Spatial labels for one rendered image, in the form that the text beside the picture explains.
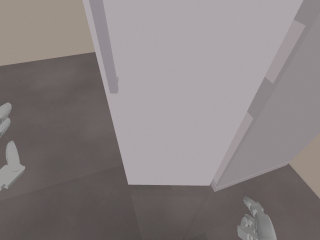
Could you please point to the robot right hand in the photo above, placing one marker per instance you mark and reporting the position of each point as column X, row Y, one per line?
column 260, row 227

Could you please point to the handle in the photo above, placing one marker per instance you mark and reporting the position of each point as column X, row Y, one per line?
column 101, row 27

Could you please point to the fridge door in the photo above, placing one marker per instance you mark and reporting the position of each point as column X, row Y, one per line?
column 188, row 71

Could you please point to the robot left hand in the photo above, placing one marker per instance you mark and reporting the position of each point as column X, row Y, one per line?
column 11, row 172

